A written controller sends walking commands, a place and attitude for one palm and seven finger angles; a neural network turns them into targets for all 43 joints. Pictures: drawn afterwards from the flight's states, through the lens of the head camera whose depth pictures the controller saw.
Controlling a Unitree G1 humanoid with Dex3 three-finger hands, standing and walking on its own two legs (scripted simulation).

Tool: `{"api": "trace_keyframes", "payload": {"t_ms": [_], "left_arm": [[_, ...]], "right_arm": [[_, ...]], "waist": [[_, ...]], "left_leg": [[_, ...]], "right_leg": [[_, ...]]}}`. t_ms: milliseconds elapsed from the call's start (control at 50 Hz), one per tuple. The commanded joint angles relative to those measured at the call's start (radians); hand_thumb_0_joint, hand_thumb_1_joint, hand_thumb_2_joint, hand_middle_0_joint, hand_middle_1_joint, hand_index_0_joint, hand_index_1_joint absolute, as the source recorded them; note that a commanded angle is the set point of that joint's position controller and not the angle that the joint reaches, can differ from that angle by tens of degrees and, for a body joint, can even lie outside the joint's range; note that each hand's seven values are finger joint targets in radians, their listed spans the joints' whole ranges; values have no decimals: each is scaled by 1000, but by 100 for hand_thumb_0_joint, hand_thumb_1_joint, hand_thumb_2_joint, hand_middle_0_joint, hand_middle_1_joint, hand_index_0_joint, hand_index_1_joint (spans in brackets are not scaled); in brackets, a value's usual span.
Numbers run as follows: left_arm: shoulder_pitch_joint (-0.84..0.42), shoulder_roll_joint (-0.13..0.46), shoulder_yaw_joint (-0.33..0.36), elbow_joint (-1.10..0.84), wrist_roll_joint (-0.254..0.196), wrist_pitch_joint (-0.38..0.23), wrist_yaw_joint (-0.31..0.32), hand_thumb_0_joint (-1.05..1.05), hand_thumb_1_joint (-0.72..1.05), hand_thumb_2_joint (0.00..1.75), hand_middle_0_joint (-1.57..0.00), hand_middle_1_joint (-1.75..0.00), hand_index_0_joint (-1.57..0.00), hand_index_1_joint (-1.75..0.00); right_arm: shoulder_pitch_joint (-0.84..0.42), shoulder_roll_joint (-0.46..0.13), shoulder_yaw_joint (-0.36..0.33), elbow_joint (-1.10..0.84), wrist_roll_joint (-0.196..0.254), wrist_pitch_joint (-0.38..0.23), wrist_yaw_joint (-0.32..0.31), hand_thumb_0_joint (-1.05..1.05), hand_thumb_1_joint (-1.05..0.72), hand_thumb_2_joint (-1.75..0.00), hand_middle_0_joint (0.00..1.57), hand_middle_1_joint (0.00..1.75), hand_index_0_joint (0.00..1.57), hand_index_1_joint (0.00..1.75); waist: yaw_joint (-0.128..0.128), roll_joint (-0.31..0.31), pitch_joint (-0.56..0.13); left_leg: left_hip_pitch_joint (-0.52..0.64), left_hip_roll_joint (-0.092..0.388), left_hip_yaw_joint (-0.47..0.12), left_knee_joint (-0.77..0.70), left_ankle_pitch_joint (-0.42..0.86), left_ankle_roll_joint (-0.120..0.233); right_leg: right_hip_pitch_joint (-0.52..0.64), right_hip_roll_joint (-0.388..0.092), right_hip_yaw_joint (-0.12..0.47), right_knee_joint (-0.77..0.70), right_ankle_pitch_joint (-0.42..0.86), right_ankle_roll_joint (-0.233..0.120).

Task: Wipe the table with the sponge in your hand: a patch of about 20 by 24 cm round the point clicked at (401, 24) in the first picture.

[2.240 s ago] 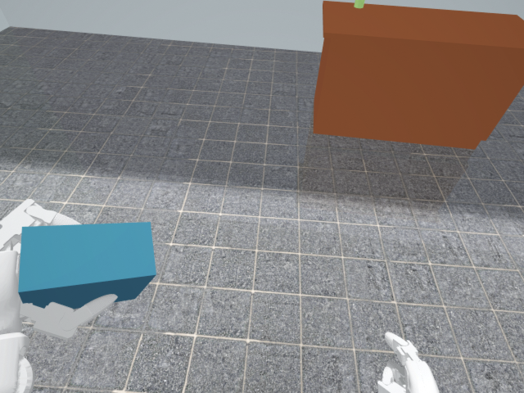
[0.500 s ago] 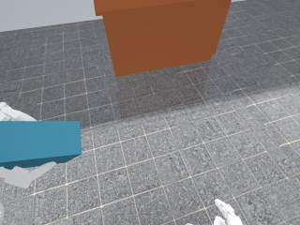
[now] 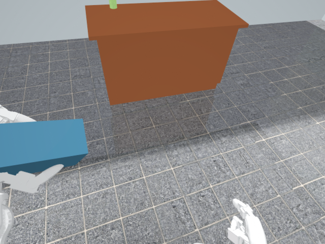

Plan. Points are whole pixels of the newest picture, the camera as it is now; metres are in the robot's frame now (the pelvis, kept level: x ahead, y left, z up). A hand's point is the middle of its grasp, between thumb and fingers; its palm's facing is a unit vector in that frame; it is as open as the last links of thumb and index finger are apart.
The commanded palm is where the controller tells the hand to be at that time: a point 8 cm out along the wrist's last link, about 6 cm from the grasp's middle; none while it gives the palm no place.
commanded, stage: walk to a spot facing it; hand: left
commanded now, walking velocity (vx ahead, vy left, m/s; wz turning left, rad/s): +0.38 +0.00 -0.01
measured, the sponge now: (55, 147) +0.25 +0.22 +0.17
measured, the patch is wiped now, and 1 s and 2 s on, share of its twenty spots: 0.00 0.00 0.00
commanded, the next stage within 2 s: none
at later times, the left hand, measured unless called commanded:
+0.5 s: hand (99, 105) +0.36 +0.17 +0.17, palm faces +0.38 -0.79 -0.49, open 10.5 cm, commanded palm +0.29 +0.22 +0.19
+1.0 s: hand (105, 56) +0.50 +0.19 +0.20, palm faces +0.43 -0.79 -0.44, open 10.5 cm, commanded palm +0.45 +0.23 +0.19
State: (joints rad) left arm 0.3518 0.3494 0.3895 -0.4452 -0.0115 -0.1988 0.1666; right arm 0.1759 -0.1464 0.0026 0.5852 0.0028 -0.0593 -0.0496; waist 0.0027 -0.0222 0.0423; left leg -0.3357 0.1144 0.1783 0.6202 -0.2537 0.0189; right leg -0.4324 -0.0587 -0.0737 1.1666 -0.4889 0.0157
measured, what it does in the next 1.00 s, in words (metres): walks ahead: right foot, then left foot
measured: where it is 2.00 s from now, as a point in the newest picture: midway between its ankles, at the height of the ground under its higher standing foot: (175, 185)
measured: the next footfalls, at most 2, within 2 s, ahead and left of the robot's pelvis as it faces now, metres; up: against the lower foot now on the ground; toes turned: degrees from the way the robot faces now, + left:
right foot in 0.24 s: +0.16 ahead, -0.15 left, +0.00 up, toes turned -10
left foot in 0.70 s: +0.36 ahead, +0.07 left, +0.00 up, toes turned +14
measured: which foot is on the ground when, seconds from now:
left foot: down 0.00-0.24, up 0.26-0.68, down 0.70-1.00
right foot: up 0.00-0.22, down 0.24-0.70, up 0.72-1.00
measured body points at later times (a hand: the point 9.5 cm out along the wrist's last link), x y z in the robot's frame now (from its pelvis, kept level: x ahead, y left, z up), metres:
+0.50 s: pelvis +0.15 -0.07 +0.01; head +0.19 -0.09 +0.46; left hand +0.33 +0.21 +0.20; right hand +0.31 -0.33 -0.09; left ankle +0.19 +0.08 -0.64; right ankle +0.12 -0.14 -0.73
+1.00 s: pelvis +0.30 -0.05 +0.01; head +0.33 -0.05 +0.46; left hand +0.47 +0.23 +0.23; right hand +0.47 -0.23 -0.08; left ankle +0.32 +0.06 -0.73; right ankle +0.35 -0.21 -0.68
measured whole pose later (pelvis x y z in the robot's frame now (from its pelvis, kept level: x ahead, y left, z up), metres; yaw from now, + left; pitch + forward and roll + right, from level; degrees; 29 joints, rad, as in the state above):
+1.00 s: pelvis +0.30 -0.05 +0.01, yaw +3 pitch +0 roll -2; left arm 0.50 0.37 0.38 -0.60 -0.02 -0.23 0.14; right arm 0.21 -0.11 0.04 0.59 0.00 -0.10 -0.03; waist 0.02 0.03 0.07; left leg -0.27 0.12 0.17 0.50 -0.22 0.01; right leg -0.49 -0.12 -0.11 0.87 -0.34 0.04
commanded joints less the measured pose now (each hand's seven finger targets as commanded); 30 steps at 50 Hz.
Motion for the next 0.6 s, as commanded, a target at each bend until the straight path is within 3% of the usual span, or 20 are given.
{"api": "trace_keyframes", "payload": {"t_ms": [0,40,100,140,180,200,220,240,260,280,300,340,400,440,500,560,580], "left_arm": [[0,150,43,-416,-4,-89,-1,0,10,130,-120,-160,-120,-160],[42,177,82,-423,-4,-83,6,0,10,130,-120,-160,-120,-160],[79,165,99,-330,-11,-74,11,0,10,130,-120,-160,-120,-160],[86,166,114,-268,-15,-65,11,0,10,130,-120,-160,-120,-160],[75,163,104,-212,-14,-52,8,0,10,130,-120,-160,-120,-160],[56,163,96,-196,-11,-43,5,0,10,130,-120,-160,-120,-160],[35,199,107,-188,-1,-37,8,0,10,130,-120,-160,-120,-160],[53,216,124,-158,-6,-22,12,0,10,130,-120,-160,-120,-160],[-9,222,121,-193,-15,-27,12,0,10,130,-120,-160,-120,-160],[9,199,101,-171,-21,-36,0,0,10,130,-120,-160,-120,-160],[64,209,115,-166,-16,-42,-2,0,10,130,-120,-160,-120,-160],[71,216,121,-213,-10,-61,-4,0,10,130,-120,-160,-120,-160],[30,220,116,-289,-6,-84,2,0,10,130,-120,-160,-120,-160],[34,249,137,-332,-7,-95,10,0,10,130,-120,-160,-120,-160],[89,237,153,-349,-17,-93,22,0,10,130,-120,-160,-120,-160],[126,215,153,-348,-23,-83,31,0,10,130,-120,-160,-120,-160],[122,218,160,-340,-24,-83,37,0,10,130,-120,-160,-120,-160]], "right_arm": [[-37,-158,-52,-134,-4,-81,0,0,-90,-90,20,30,20,30],[-39,-158,-50,-137,-8,-92,0,0,-90,-90,20,30,20,30],[-36,-146,-44,-128,-9,-86,-7,0,-90,-90,20,30,20,30],[-37,-142,-47,-126,-5,-76,-15,0,-90,-90,20,30,20,30],[-35,-142,-47,-118,0,-58,-21,0,-90,-90,20,30,20,30],[-32,-133,-46,-113,5,-49,-22,0,-90,-90,20,30,20,30],[-22,-109,-44,-115,9,-37,-19,0,-90,-90,20,30,20,30],[-63,-107,-33,-135,8,-38,-18,0,-90,-90,20,30,20,30],[-90,-132,-34,-126,5,-43,-14,0,-90,-90,20,30,20,30],[-68,-142,-49,-104,8,-46,-13,0,-90,-90,20,30,20,30],[-72,-143,-43,-98,6,-36,-11,0,-90,-90,20,30,20,30],[-97,-144,-39,-82,5,-7,-8,0,-90,-90,20,30,20,30],[-87,-159,-48,-92,-3,0,-3,0,-90,-90,20,30,20,30],[-89,-155,-55,-105,-5,0,-3,0,-90,-90,20,30,20,30],[-62,-144,-62,-144,-1,-11,1,0,-90,-90,20,30,20,30],[-50,-133,-65,-173,4,-17,-1,0,-90,-90,20,30,20,30],[-41,-134,-64,-172,3,-19,-4,0,-90,-90,20,30,20,30]], "waist": [[5,289,-109],[2,299,-129],[-7,278,-120],[-4,239,-141],[0,177,-160],[3,68,-179],[4,-179,-220],[27,-335,-195],[18,-243,-170],[5,-193,-139],[8,-137,-111],[3,-86,-110],[-14,-48,-88],[-12,-28,-90],[17,-69,-95],[39,-106,-125],[34,-98,-141]], "left_leg": [[146,216,-233,-371,-75,128],[147,208,-189,-375,-33,116],[147,219,-157,-360,17,113],[170,203,-123,-291,0,94],[123,166,-86,-148,-14,66],[51,123,-48,20,-17,50],[-138,34,13,307,-109,21],[-387,-79,-47,551,-340,-10],[-427,-37,-163,673,-287,-21],[-427,-6,-196,710,-208,-30],[-446,5,-194,735,-164,-45],[-450,10,-177,744,-102,-59],[-433,27,-139,634,-32,-58],[-366,30,-103,460,5,-55],[-306,16,-23,214,1,-43],[-210,-16,28,72,-12,-26],[-172,-39,59,27,5,-25]], "right_leg": [[-104,-49,-13,-128,114,7],[-42,-40,-53,-252,143,14],[29,-13,-105,-411,135,23],[93,18,-143,-531,160,24],[236,40,-160,-670,205,14],[337,1,-91,-732,203,-11],[478,-192,195,-808,185,-95],[569,-363,521,-870,304,-197],[529,-416,531,-889,285,-212],[488,-372,472,-888,273,-193],[474,-346,399,-867,358,-189],[455,-299,209,-837,515,-158],[408,-285,76,-858,590,-158],[403,-268,33,-862,624,-157],[456,-265,25,-839,715,-174],[486,-265,22,-789,789,-175],[495,-251,2,-755,825,-169]]}}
